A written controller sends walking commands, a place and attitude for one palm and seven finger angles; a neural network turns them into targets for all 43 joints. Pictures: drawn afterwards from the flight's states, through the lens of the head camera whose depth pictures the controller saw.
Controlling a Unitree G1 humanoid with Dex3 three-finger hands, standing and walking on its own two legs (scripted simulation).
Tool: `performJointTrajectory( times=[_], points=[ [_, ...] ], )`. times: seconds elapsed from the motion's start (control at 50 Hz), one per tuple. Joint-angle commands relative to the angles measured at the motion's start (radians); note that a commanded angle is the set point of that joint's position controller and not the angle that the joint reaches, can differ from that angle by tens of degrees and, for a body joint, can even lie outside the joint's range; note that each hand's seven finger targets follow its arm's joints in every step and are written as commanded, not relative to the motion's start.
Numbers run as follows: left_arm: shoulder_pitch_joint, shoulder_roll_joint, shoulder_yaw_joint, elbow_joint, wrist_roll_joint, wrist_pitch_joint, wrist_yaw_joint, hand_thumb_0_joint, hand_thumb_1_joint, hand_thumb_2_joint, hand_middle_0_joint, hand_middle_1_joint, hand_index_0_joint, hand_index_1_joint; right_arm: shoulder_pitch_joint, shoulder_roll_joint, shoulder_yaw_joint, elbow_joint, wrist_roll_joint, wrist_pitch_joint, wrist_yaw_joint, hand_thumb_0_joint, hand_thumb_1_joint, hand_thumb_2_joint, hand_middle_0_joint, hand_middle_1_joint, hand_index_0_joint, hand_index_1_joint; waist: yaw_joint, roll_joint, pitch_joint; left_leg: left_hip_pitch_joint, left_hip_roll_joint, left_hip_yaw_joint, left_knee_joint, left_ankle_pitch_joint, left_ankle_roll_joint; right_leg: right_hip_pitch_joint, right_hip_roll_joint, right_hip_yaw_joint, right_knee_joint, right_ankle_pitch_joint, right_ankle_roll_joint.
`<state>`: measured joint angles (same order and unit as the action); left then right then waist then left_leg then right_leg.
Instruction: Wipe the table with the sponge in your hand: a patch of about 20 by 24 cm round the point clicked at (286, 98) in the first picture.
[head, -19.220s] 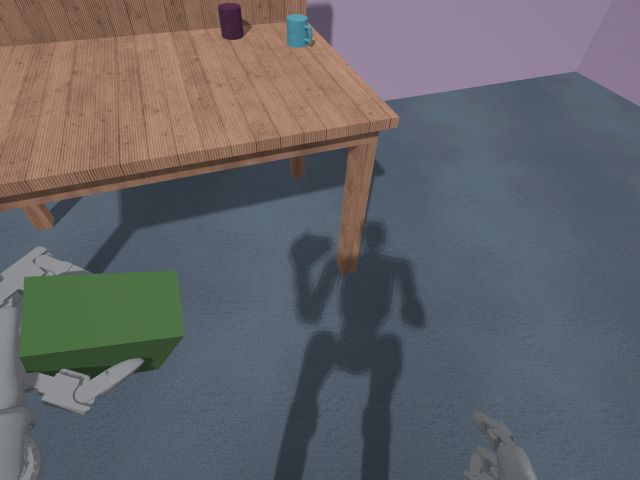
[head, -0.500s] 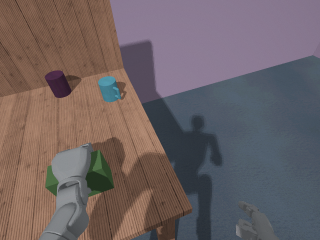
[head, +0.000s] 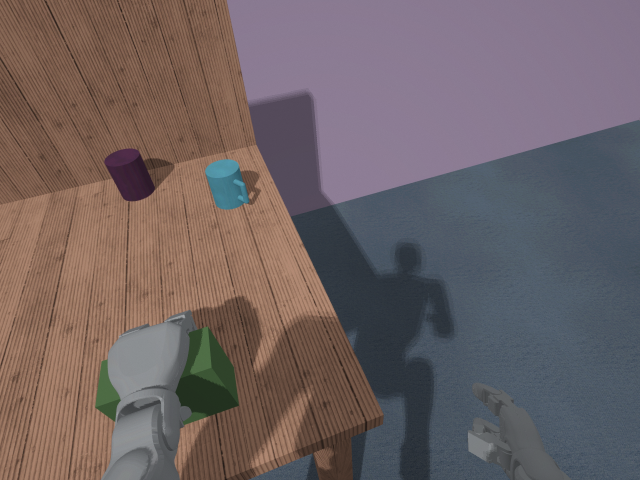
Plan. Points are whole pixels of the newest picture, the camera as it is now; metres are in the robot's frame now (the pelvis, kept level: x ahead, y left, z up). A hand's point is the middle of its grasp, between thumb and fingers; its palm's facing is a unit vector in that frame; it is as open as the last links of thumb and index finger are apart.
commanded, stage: slide across to the third lane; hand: left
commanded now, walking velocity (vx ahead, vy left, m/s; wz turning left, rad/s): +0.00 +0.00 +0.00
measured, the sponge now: (179, 390) +0.23 +0.23 -0.01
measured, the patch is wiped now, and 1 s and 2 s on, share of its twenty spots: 1.00 1.00 1.00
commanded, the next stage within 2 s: wipe forward along the third lane in 0.74 s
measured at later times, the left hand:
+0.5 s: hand (201, 369) +0.24 +0.20 +0.03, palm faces +0.00 -0.05 -1.00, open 9.9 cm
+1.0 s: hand (228, 355) +0.27 +0.17 +0.03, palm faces -0.02 -0.05 -1.00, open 9.9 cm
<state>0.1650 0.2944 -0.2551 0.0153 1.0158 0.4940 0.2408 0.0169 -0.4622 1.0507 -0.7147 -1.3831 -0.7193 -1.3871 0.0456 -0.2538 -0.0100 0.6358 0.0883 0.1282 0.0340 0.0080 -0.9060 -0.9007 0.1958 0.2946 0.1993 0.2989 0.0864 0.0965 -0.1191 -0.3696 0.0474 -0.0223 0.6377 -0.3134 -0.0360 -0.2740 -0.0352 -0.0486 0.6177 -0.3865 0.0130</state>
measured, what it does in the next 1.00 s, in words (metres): stands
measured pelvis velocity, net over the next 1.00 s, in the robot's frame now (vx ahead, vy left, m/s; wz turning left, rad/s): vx -0.03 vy -0.03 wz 0.02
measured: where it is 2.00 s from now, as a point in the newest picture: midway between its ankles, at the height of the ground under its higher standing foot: outside the picture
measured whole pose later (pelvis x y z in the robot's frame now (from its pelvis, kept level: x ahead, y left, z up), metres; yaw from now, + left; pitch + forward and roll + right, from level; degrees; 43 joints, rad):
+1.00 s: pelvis -0.03 -0.03 +0.00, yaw +1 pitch +1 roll +1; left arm -0.23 0.17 -0.40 0.44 0.99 0.54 0.26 0.00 -0.49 1.06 -0.74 -1.38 -0.75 -1.36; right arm 0.03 -0.26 -0.02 0.74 0.10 0.10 0.02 0.01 -0.91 -0.90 0.19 0.29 0.20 0.30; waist 0.10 0.10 -0.11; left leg -0.38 0.05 -0.05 0.61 -0.25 -0.05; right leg -0.31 -0.02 -0.07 0.66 -0.37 -0.02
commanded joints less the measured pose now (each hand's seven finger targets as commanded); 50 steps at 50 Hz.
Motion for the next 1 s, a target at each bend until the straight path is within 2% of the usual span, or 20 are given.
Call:
performJointTrajectory(
  times=[0.0, 0.06, 0.08, 0.16, 0.18, 0.22, 0.26, 0.32, 0.36, 0.4, 0.46, 0.52, 0.56, 0.7, 0.76, 0.8, 0.9, 0.94, 0.96, 0.98],
  points=[
    [-0.081, 0.0, -0.01, -0.038, -0.057, 0.007, -0.044, 0.0, 0.1, 1.3, -1.2, -1.6, -1.2, -1.6, -0.214, -0.094, -0.032, -0.169, -0.001, -0.063, -0.011, 0.0, -0.9, -0.9, 0.2, 0.3, 0.2, 0.3, -0.005, -0.176, -0.048, 0.088, -0.062, 0.028, -0.066, 0.211, 0.069, -0.038, 0.056, -0.023, -0.098, 0.328, -0.057],
    [-0.129, 0.03, 0.013, -0.056, -0.047, 0.004, -0.044, 0.0, 0.1, 1.3, -1.2, -1.6, -1.2, -1.6, -0.213, -0.098, -0.038, -0.159, -0.004, -0.067, -0.013, 0.0, -0.9, -0.9, 0.2, 0.3, 0.2, 0.3, -0.001, -0.151, -0.083, 0.111, -0.059, 0.02, -0.067, 0.233, 0.069, -0.028, 0.055, -0.017, -0.097, 0.332, -0.064],
    [-0.166, -0.024, -0.047, -0.072, -0.051, -0.002, -0.048, 0.0, 0.1, 1.3, -1.2, -1.6, -1.2, -1.6, -0.223, -0.087, -0.033, -0.168, 0.0, -0.071, -0.011, 0.0, -0.9, -0.9, 0.2, 0.3, 0.2, 0.3, -0.014, -0.135, -0.082, 0.119, -0.059, 0.019, -0.069, 0.225, 0.071, -0.041, 0.055, -0.028, -0.087, 0.31, -0.063],
    [-0.188, -0.016, -0.043, -0.091, -0.054, -0.027, -0.049, 0.0, 0.1, 1.3, -1.2, -1.6, -1.2, -1.6, -0.22, -0.089, -0.039, -0.16, -0.005, -0.085, -0.008, 0.0, -0.9, -0.9, 0.2, 0.3, 0.2, 0.3, -0.009, -0.141, -0.114, 0.137, -0.055, 0.009, -0.065, 0.248, 0.073, -0.028, 0.057, -0.024, -0.087, 0.332, -0.068],
    [-0.213, -0.061, -0.092, -0.098, -0.058, -0.035, -0.051, 0.0, 0.1, 1.3, -1.2, -1.6, -1.2, -1.6, -0.227, -0.078, -0.036, -0.167, -0.002, -0.09, -0.006, 0.0, -0.9, -0.9, 0.2, 0.3, 0.2, 0.3, -0.019, -0.151, -0.1, 0.138, -0.055, 0.009, -0.064, 0.238, 0.075, -0.042, 0.055, -0.033, -0.083, 0.315, -0.065],
    [-0.253, -0.085, -0.122, -0.069, -0.06, -0.046, -0.049, 0.0, 0.1, 1.3, -1.2, -1.6, -1.2, -1.6, -0.227, -0.077, -0.035, -0.157, -0.001, -0.097, -0.005, 0.0, -0.9, -0.9, 0.2, 0.3, 0.2, 0.3, -0.026, -0.149, -0.065, 0.133, -0.051, 0.003, -0.071, 0.206, 0.074, -0.075, 0.057, -0.036, -0.092, 0.263, -0.066],
    [-0.28, -0.057, -0.09, -0.039, -0.054, -0.049, -0.041, 0.0, 0.1, 1.3, -1.2, -1.6, -1.2, -1.6, -0.22, -0.085, -0.04, -0.141, -0.003, -0.1, -0.006, 0.0, -0.9, -0.9, 0.2, 0.3, 0.2, 0.3, -0.02, -0.169, -0.075, 0.133, -0.049, 0.003, -0.076, 0.195, 0.07, -0.071, 0.061, -0.03, -0.097, 0.252, -0.07],
    [-0.285, -0.124, -0.148, -0.029, -0.062, -0.056, -0.028, 0.0, 0.1, 1.3, -1.2, -1.6, -1.2, -1.6, -0.235, -0.074, -0.04, -0.142, 0.0, -0.106, 0.001, 0.0, -0.9, -0.9, 0.2, 0.3, 0.2, 0.3, -0.019, -0.174, -0.093, 0.136, -0.053, 0.008, -0.068, 0.208, 0.071, -0.067, 0.056, -0.038, -0.084, 0.276, -0.068],
    [-0.308, -0.097, -0.12, 0.001, -0.059, -0.046, -0.017, 0.0, 0.1, 1.3, -1.2, -1.6, -1.2, -1.6, -0.232, -0.082, -0.043, -0.129, -0.001, -0.101, 0.003, 0.0, -0.9, -0.9, 0.2, 0.3, 0.2, 0.3, -0.017, -0.196, -0.095, 0.13, -0.05, 0.006, -0.075, 0.2, 0.067, -0.062, 0.059, -0.034, -0.091, 0.266, -0.069],
    [-0.363, -0.15, -0.174, 0.013, -0.062, -0.042, -0.013, 0.0, 0.1, 1.3, -1.2, -1.6, -1.2, -1.6, -0.249, -0.072, -0.039, -0.129, 0.004, -0.103, 0.004, 0.0, -0.9, -0.9, 0.2, 0.3, 0.2, 0.3, -0.023, -0.194, -0.084, 0.13, -0.054, 0.009, -0.076, 0.172, 0.069, -0.082, 0.057, -0.04, -0.093, 0.227, -0.066],
    [-0.412, -0.122, -0.146, 0.064, -0.054, -0.022, -0.002, 0.0, 0.1, 1.3, -1.2, -1.6, -1.2, -1.6, -0.25, -0.079, -0.041, -0.111, 0.004, -0.101, 0.006, 0.0, -0.9, -0.9, 0.2, 0.3, 0.2, 0.3, -0.016, -0.186, -0.087, 0.123, -0.054, 0.009, -0.087, 0.151, 0.063, -0.079, 0.059, -0.035, -0.098, 0.201, -0.071],
    [-0.459, -0.178, -0.197, 0.094, -0.061, -0.018, 0.003, 0.0, 0.1, 1.3, -1.2, -1.6, -1.2, -1.6, -0.263, -0.069, -0.038, -0.107, 0.009, -0.101, 0.013, 0.0, -0.9, -0.9, 0.2, 0.3, 0.2, 0.3, -0.021, -0.186, -0.092, 0.127, -0.059, 0.014, -0.077, 0.154, 0.065, -0.085, 0.054, -0.036, -0.091, 0.21, -0.07],
    [-0.442, -0.143, -0.159, 0.122, -0.07, -0.006, 0.005, 0.0, 0.1, 1.3, -1.2, -1.6, -1.2, -1.6, -0.257, -0.078, -0.04, -0.102, 0.004, -0.094, 0.016, 0.0, -0.9, -0.9, 0.2, 0.3, 0.2, 0.3, -0.009, -0.2, -0.102, 0.114, -0.06, 0.016, -0.082, 0.153, 0.062, -0.062, 0.055, -0.033, -0.1, 0.218, -0.07],
    [-0.517, -0.189, -0.188, 0.182, -0.077, 0.004, 0.016, 0.0, 0.1, 1.3, -1.2, -1.6, -1.2, -1.6, -0.269, -0.069, -0.036, -0.099, 0.009, -0.086, 0.02, 0.0, -0.9, -0.9, 0.2, 0.3, 0.2, 0.3, -0.016, -0.197, -0.081, 0.106, -0.065, 0.03, -0.076, 0.139, 0.063, -0.076, 0.048, -0.026, -0.111, 0.207, -0.065],
    [-0.515, -0.152, -0.147, 0.21, -0.079, 0.008, 0.021, 0.0, 0.1, 1.3, -1.2, -1.6, -1.2, -1.6, -0.257, -0.076, -0.039, -0.091, 0.007, -0.08, 0.02, 0.0, -0.9, -0.9, 0.2, 0.3, 0.2, 0.3, -0.011, -0.2, -0.104, 0.102, -0.064, 0.035, -0.081, 0.147, 0.06, -0.053, 0.046, -0.022, -0.113, 0.224, -0.064],
    [-0.54, -0.159, -0.15, 0.228, -0.087, 0.007, 0.023, 0.0, 0.1, 1.3, -1.2, -1.6, -1.2, -1.6, -0.264, -0.074, -0.035, -0.092, 0.008, -0.082, 0.015, 0.0, -0.9, -0.9, 0.2, 0.3, 0.2, 0.3, -0.013, -0.202, -0.068, 0.095, -0.066, 0.038, -0.083, 0.122, 0.062, -0.075, 0.045, -0.019, -0.123, 0.194, -0.06],
    [-0.649, -0.121, -0.118, 0.318, -0.064, 0.005, 0.028, 0.0, 0.1, 1.3, -1.2, -1.6, -1.2, -1.6, -0.241, -0.084, -0.034, -0.065, 0.009, -0.081, -0.007, 0.0, -0.9, -0.9, 0.2, 0.3, 0.2, 0.3, -0.03, -0.197, -0.046, 0.079, -0.068, 0.041, -0.087, 0.075, 0.059, -0.116, 0.046, -0.007, -0.135, 0.13, -0.06],
    [-0.662, -0.129, -0.117, 0.361, -0.053, 0.004, 0.029, 0.0, 0.1, 1.3, -1.2, -1.6, -1.2, -1.6, -0.224, -0.087, -0.035, -0.057, 0.007, -0.082, -0.011, 0.0, -0.9, -0.9, 0.2, 0.3, 0.2, 0.3, -0.029, -0.2, -0.067, 0.071, -0.071, 0.04, -0.081, 0.088, 0.06, -0.114, 0.046, -0.007, -0.122, 0.161, -0.063],
    [-0.655, -0.095, -0.086, 0.377, -0.045, 0.006, 0.031, 0.0, 0.1, 1.3, -1.2, -1.6, -1.2, -1.6, -0.214, -0.092, -0.04, -0.052, 0.003, -0.078, -0.014, 0.0, -0.9, -0.9, 0.2, 0.3, 0.2, 0.3, -0.023, -0.193, -0.083, 0.066, -0.069, 0.038, -0.088, 0.085, 0.056, -0.105, 0.048, -0.003, -0.124, 0.147, -0.065],
    [-0.681, -0.131, -0.114, 0.385, -0.047, 0.002, 0.031, 0.0, 0.1, 1.3, -1.2, -1.6, -1.2, -1.6, -0.211, -0.088, -0.037, -0.058, 0.007, -0.078, -0.016, 0.0, -0.9, -0.9, 0.2, 0.3, 0.2, 0.3, -0.032, -0.209, -0.09, 0.063, -0.072, 0.038, -0.081, 0.085, 0.059, -0.109, 0.047, -0.011, -0.111, 0.155, -0.062]
  ],
)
